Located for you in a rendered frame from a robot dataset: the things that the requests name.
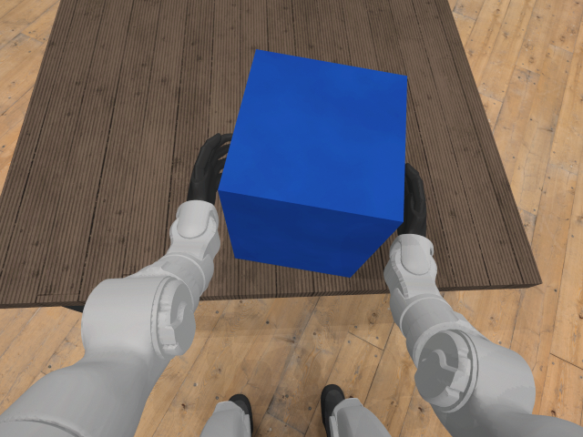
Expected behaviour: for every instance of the carton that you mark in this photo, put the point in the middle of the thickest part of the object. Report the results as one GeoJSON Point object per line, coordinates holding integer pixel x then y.
{"type": "Point", "coordinates": [314, 176]}

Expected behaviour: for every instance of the left robot hand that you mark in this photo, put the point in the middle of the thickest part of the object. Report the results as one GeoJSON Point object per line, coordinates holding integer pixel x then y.
{"type": "Point", "coordinates": [205, 177]}

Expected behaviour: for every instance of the right robot upper arm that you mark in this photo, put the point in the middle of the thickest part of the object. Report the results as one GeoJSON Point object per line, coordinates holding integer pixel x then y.
{"type": "Point", "coordinates": [480, 389]}

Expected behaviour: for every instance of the left robot forearm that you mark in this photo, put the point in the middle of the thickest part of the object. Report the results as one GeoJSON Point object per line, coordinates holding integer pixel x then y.
{"type": "Point", "coordinates": [195, 241]}

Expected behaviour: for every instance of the left robot upper arm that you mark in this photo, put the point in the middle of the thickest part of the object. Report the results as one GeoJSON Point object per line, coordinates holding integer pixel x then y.
{"type": "Point", "coordinates": [132, 328]}

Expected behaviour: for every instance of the right robot forearm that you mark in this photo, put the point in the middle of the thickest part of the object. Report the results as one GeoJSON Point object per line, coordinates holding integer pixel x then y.
{"type": "Point", "coordinates": [417, 307]}

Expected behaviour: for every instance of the right robot hand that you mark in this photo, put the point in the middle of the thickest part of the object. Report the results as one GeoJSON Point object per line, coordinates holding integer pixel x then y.
{"type": "Point", "coordinates": [414, 204]}

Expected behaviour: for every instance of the right robot foot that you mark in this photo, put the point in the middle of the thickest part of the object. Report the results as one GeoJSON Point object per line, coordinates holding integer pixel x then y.
{"type": "Point", "coordinates": [331, 395]}

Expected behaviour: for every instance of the table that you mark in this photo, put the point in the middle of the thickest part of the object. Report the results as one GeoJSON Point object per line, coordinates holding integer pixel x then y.
{"type": "Point", "coordinates": [128, 92]}

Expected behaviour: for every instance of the robot right thigh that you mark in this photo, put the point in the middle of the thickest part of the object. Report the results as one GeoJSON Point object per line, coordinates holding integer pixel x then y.
{"type": "Point", "coordinates": [356, 421]}

